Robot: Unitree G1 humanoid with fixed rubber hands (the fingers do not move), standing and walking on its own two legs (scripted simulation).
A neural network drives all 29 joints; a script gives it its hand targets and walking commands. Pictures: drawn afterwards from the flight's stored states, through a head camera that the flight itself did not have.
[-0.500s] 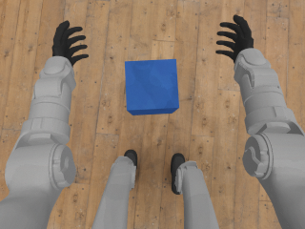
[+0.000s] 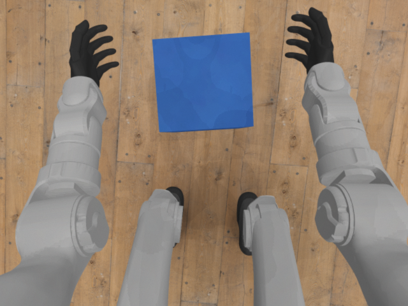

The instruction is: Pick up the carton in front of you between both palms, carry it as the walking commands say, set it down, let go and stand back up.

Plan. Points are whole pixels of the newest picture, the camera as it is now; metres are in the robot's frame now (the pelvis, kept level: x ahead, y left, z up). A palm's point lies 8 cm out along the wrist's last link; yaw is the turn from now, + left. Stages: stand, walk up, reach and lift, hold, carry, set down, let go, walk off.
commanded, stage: reach and lift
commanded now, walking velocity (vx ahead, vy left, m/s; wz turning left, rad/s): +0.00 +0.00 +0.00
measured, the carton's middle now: (204, 92) +0.50 +0.03 -0.41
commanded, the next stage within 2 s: none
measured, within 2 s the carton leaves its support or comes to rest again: leaves its support in 1.36 s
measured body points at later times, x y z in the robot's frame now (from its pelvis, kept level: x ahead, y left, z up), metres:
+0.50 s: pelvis -0.05 +0.00 -0.16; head +0.34 +0.00 +0.07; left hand +0.50 +0.22 -0.35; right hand +0.53 -0.15 -0.35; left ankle +0.07 +0.13 -0.50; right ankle +0.06 -0.13 -0.50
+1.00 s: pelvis -0.05 +0.00 -0.16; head +0.33 +0.00 +0.08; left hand +0.50 +0.19 -0.35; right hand +0.53 -0.13 -0.35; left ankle +0.07 +0.13 -0.50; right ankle +0.06 -0.13 -0.50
